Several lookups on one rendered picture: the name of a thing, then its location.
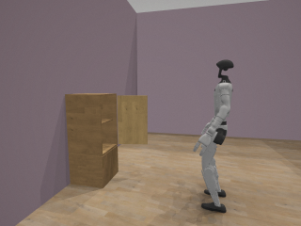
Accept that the cupboard door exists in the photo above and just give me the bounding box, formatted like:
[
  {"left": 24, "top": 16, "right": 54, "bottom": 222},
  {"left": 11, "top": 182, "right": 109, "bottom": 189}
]
[{"left": 117, "top": 95, "right": 148, "bottom": 145}]

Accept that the robot left upper arm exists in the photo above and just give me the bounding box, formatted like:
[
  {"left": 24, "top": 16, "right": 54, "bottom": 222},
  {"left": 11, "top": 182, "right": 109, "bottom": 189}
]
[{"left": 218, "top": 83, "right": 230, "bottom": 114}]

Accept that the robot left hand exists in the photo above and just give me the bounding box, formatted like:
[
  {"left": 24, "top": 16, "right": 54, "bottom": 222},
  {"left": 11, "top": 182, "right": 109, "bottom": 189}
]
[{"left": 193, "top": 134, "right": 212, "bottom": 156}]

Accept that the robot right hand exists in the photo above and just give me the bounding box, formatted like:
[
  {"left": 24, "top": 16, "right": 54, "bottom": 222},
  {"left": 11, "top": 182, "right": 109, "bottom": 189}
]
[{"left": 201, "top": 122, "right": 212, "bottom": 135}]

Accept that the right robot thigh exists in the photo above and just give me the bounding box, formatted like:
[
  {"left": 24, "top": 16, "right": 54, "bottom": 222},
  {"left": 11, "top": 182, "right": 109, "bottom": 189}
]
[{"left": 209, "top": 143, "right": 216, "bottom": 166}]

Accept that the robot head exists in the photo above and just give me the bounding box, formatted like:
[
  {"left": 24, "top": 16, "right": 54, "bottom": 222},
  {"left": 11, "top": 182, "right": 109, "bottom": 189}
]
[{"left": 216, "top": 59, "right": 234, "bottom": 84}]

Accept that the left robot forearm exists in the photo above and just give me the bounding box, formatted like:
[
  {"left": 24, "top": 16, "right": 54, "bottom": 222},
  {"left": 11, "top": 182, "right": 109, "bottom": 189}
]
[{"left": 206, "top": 105, "right": 229, "bottom": 137}]

